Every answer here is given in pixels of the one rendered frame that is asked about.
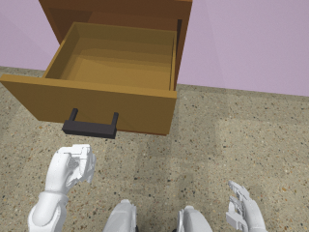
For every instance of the left robot hand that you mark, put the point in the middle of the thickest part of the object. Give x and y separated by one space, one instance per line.
78 159

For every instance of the drawer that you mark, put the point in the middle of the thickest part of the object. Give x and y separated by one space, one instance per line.
101 69

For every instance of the handle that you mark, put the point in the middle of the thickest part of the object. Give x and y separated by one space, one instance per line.
90 129

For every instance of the robot left thigh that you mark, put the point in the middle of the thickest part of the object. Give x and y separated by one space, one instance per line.
122 218

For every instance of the cabinet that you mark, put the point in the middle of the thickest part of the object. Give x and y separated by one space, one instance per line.
169 15

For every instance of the robot left forearm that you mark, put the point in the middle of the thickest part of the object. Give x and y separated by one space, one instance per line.
49 214

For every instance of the robot thigh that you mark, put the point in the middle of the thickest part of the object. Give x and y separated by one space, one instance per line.
191 220
122 218

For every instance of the right robot hand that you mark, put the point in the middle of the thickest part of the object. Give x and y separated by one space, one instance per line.
248 215

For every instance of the robot right thigh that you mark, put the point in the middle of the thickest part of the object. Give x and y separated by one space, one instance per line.
191 220

